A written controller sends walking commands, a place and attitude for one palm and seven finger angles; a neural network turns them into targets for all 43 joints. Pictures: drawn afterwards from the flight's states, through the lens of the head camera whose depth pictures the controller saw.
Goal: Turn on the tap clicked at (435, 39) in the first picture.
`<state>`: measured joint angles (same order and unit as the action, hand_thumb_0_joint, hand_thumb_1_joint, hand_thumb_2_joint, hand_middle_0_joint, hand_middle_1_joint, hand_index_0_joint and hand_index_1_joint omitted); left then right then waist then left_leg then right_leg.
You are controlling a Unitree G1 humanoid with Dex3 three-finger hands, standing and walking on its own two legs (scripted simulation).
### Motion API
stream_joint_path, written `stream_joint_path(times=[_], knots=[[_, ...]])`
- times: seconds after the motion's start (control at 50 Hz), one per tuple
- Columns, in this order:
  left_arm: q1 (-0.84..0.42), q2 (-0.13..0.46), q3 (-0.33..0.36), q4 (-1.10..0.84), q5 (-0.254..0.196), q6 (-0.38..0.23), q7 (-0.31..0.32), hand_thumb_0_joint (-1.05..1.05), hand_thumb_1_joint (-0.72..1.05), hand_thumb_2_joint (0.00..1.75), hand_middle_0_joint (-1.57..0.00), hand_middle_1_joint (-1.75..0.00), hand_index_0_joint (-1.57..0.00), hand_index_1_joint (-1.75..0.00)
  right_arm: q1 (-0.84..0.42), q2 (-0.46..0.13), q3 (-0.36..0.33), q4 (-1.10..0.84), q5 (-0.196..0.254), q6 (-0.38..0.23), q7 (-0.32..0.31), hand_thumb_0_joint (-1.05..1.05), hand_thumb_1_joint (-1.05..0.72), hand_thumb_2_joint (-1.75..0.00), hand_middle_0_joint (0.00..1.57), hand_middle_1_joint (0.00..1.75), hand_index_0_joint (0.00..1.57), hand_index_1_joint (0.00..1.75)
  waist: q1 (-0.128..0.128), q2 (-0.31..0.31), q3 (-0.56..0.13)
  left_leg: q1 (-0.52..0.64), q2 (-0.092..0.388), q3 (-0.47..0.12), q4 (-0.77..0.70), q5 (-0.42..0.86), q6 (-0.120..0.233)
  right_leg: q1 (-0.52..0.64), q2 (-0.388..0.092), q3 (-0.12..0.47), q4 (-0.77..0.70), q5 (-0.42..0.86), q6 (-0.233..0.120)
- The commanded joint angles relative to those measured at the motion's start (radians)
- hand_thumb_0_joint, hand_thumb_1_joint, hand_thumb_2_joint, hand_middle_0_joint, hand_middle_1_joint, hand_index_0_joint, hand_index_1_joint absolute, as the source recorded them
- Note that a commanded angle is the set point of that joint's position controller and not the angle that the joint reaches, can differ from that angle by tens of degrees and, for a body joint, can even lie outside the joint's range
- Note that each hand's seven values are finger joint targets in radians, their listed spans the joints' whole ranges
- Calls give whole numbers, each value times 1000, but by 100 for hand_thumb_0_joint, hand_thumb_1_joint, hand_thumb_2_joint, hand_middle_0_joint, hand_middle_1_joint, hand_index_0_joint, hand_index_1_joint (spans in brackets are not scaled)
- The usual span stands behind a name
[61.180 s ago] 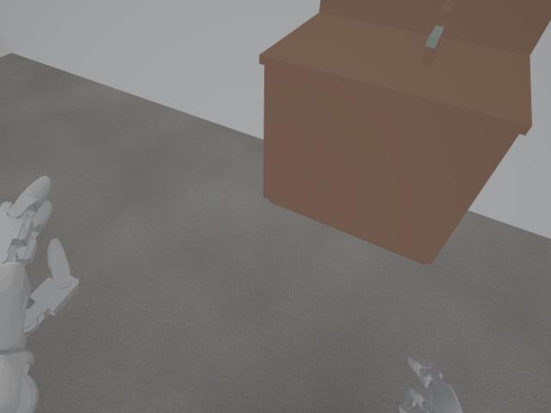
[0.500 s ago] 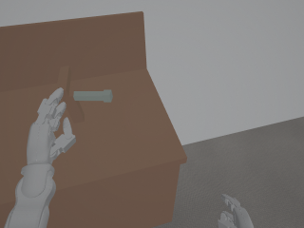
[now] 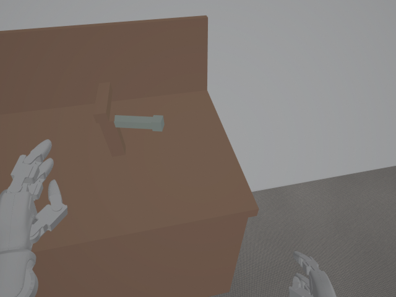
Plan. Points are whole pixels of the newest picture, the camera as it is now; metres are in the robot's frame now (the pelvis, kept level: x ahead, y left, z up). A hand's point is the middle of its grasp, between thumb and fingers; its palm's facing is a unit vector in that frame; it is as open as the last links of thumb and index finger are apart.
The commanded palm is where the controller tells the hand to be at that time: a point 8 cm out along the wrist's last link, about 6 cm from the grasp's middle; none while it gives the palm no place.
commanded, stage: draw the hand back beside the body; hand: left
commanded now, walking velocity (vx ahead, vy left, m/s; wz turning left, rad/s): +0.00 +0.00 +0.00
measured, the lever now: (157, 123) +0.47 +0.16 +0.11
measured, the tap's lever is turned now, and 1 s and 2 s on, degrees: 73 73 73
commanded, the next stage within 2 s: step back with the hand held close in 0.18 s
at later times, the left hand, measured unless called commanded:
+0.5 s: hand (70, 204) +0.20 +0.23 +0.16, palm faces +0.36 -0.84 -0.41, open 7.4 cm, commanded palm +0.15 +0.27 +0.17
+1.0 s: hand (38, 247) +0.14 +0.25 +0.15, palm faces +0.38 -0.81 -0.45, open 7.4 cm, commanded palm +0.08 +0.29 +0.17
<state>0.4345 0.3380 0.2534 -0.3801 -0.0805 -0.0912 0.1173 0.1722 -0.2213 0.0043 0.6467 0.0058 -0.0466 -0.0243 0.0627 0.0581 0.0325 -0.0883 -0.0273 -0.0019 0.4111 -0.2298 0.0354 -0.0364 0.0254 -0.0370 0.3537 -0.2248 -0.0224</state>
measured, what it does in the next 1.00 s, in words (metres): shifts its weight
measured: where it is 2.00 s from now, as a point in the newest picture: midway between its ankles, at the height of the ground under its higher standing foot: outside the picture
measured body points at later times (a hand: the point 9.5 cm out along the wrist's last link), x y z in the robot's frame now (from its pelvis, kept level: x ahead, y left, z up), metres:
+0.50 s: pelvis -0.02 -0.01 +0.00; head -0.01 -0.03 +0.45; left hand +0.17 +0.27 +0.18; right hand +0.17 -0.24 -0.09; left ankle +0.00 +0.09 -0.74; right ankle -0.01 -0.11 -0.74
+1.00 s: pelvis -0.08 +0.01 -0.02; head -0.05 +0.00 +0.43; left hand +0.11 +0.29 +0.17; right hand +0.10 -0.22 -0.11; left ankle +0.00 +0.09 -0.74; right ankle -0.01 -0.10 -0.74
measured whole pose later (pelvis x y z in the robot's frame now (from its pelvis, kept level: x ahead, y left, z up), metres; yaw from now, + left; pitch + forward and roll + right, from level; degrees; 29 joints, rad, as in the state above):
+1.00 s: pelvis -0.08 +0.01 -0.02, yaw +0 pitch +0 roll -1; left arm 0.48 0.38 0.34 -0.50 -0.03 -0.15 0.15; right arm 0.20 -0.21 0.01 0.56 0.01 -0.02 -0.08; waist 0.01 0.03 0.04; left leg -0.40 -0.04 0.01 0.57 -0.17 0.05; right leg -0.37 0.03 0.00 0.56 -0.19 0.00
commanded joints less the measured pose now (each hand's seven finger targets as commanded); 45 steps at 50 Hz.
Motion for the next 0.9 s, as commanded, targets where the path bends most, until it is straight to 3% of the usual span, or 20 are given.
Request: stream_joint_path(times=[0.0,0.08,0.2,0.22,0.26,0.28,0.3,0.34,0.38,0.44,0.5,0.58,0.6,0.62,0.68,0.7,0.72,0.78,0.84,0.88], knots=[[-183,163,91,-225,6,-73,21,0,90,90,-20,-30,-20,-30,-142,-116,-35,-155,-1,-68,-15,0,-90,-90,20,30,20,30,-17,12,-59,24,62,-69,-75,151,-22,-62,-23,22,-51,108,-20],[-145,162,99,-211,5,-76,22,0,90,90,-20,-30,-20,-30,-140,-113,-38,-155,-3,-70,-17,0,-90,-90,20,30,20,30,-7,-15,-82,20,58,-59,-68,168,-17,-41,-26,23,-46,128,-20],[-137,175,117,-205,-1,-78,17,0,90,90,-20,-30,-20,-30,-148,-109,-34,-154,-1,-61,-14,0,-90,-90,20,30,20,30,-5,22,-54,1,54,-57,-70,140,-15,-45,-31,28,-59,111,-22],[-133,155,100,-204,2,-80,16,0,90,90,-20,-30,-20,-30,-150,-103,-34,-156,-1,-61,-15,0,-90,-90,20,30,20,30,-8,21,-51,2,55,-51,-67,137,-14,-51,-30,28,-58,109,-21],[-125,168,110,-208,0,-82,16,0,90,90,-20,-30,-20,-30,-149,-105,-37,-159,0,-63,-16,0,-90,-90,20,30,20,30,-5,-1,-69,5,53,-48,-62,140,-10,-43,-32,28,-59,115,-19],[-170,177,107,-269,0,-89,17,0,90,90,-20,-30,-20,-30,-154,-106,-35,-166,-1,-68,-15,0,-90,-90,20,30,20,30,-4,25,-93,19,51,-48,-58,149,-10,-36,-34,32,-60,126,-19],[-344,342,275,-348,-9,-132,27,0,90,90,-20,-30,-20,-30,-163,-98,-12,-228,15,-59,-24,0,-90,-90,20,30,20,30,-14,76,8,-54,74,-74,-29,73,9,-129,-91,143,-83,185,-18],[-126,218,200,-179,1,-129,10,0,90,90,-20,-30,-20,-30,-127,-94,-24,-169,3,-42,-28,0,-90,-90,20,30,20,30,-26,-63,-48,-37,80,-85,27,138,10,-147,-138,157,-65,306,-15],[-25,154,145,-156,3,-115,-6,0,90,90,-20,-30,-20,-30,-117,-108,-38,-200,5,-24,-25,0,-90,-90,20,30,20,30,-30,-61,-123,-13,98,-71,55,240,11,-141,-155,144,-22,386,-4],[25,151,137,-181,5,-108,-5,0,90,90,-20,-30,-20,-30,-116,-115,-45,-222,7,-4,-31,0,-90,-90,20,30,20,30,-29,-46,-171,-16,119,-69,47,299,12,-156,-143,120,13,350,9],[5,216,178,-265,10,-109,8,0,90,90,-20,-30,-20,-30,-123,-120,-50,-240,9,7,-40,0,-90,-90,20,30,20,30,-29,-51,-187,-46,126,-83,45,285,10,-175,-147,124,31,302,4],[20,234,201,-310,11,-113,24,0,90,90,-20,-30,-20,-30,-113,-113,-53,-254,10,9,-52,0,-90,-90,20,30,20,30,-33,-55,-181,-107,128,-99,60,225,11,-199,-152,141,46,257,-2],[9,264,220,-341,13,-116,30,0,90,90,-20,-30,-20,-30,-119,-119,-56,-252,9,8,-54,0,-90,-90,20,30,20,30,-34,-12,-186,-114,130,-104,56,207,11,-207,-153,150,52,238,-6],[21,235,203,-333,13,-117,33,0,90,90,-20,-30,-20,-30,-111,-111,-53,-249,9,8,-56,0,-90,-90,20,30,20,30,-36,-15,-183,-135,134,-112,53,183,12,-204,-147,139,57,212,-5],[39,226,198,-344,13,-118,40,0,90,90,-20,-30,-20,-30,-101,-119,-58,-254,11,0,-55,0,-90,-90,20,30,20,30,-42,3,-167,-188,135,-129,44,63,13,-227,-140,152,59,122,-10],[41,237,207,-353,15,-118,44,0,90,90,-20,-30,-20,-30,-105,-125,-58,-252,10,-3,-56,0,-90,-90,20,30,20,30,-43,27,-162,-199,139,-143,24,30,14,-233,-133,148,67,89,-11],[37,208,182,-352,17,-120,44,0,90,90,-20,-30,-20,-30,-101,-120,-54,-251,10,-5,-56,0,-90,-90,20,30,20,30,-47,31,-150,-223,147,-152,5,-41,18,-242,-120,134,73,35,-6],[41,207,191,-336,26,-124,50,0,90,90,-20,-30,-20,-30,-96,-125,-54,-255,9,-17,-59,0,-90,-90,20,30,20,30,-47,24,-121,-321,162,-181,-50,-232,33,-228,-93,125,87,-77,8],[13,191,186,-334,44,-127,53,0,90,90,-20,-30,-20,-30,-95,-136,-51,-255,3,-27,-65,0,-90,-90,20,30,20,30,-46,78,-100,-444,199,-232,-142,-394,55,-156,-42,90,176,-107,26],[0,186,194,-319,56,-128,52,0,90,90,-20,-30,-20,-30,-86,-134,-54,-251,3,-33,-66,0,-90,-90,20,30,20,30,-43,74,-108,-506,219,-255,-174,-430,68,-88,-19,73,245,-54,34]])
